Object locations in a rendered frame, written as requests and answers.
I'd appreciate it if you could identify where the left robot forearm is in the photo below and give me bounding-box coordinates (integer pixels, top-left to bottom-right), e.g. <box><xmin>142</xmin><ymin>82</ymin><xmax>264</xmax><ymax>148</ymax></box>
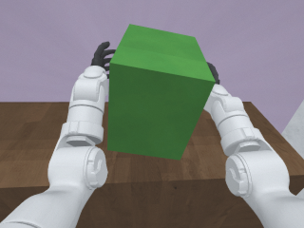
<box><xmin>47</xmin><ymin>66</ymin><xmax>108</xmax><ymax>181</ymax></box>

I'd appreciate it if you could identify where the carton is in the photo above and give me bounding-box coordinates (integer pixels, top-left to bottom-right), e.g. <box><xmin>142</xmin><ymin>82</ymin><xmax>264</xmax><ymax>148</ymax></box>
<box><xmin>107</xmin><ymin>24</ymin><xmax>216</xmax><ymax>161</ymax></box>

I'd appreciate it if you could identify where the robot left hand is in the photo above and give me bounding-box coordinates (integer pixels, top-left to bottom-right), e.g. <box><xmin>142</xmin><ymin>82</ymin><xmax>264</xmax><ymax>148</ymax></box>
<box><xmin>91</xmin><ymin>41</ymin><xmax>116</xmax><ymax>79</ymax></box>

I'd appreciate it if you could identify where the robot right hand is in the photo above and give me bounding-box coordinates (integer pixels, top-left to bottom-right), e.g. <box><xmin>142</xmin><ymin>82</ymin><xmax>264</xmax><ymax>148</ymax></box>
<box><xmin>206</xmin><ymin>62</ymin><xmax>220</xmax><ymax>85</ymax></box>

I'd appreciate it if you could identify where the right robot forearm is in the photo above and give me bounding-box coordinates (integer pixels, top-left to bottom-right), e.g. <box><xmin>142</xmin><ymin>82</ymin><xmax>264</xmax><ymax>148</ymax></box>
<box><xmin>203</xmin><ymin>84</ymin><xmax>290</xmax><ymax>185</ymax></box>

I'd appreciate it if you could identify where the pedestal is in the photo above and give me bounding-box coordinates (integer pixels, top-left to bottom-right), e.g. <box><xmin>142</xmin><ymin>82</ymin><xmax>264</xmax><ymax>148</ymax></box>
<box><xmin>0</xmin><ymin>102</ymin><xmax>304</xmax><ymax>228</ymax></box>

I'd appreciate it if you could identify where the left robot upper arm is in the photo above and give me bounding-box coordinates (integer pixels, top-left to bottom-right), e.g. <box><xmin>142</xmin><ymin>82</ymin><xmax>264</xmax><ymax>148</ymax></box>
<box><xmin>0</xmin><ymin>145</ymin><xmax>108</xmax><ymax>228</ymax></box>

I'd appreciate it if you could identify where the right robot upper arm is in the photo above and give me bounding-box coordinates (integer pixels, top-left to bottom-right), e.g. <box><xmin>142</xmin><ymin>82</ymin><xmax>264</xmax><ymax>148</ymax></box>
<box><xmin>225</xmin><ymin>150</ymin><xmax>304</xmax><ymax>228</ymax></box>

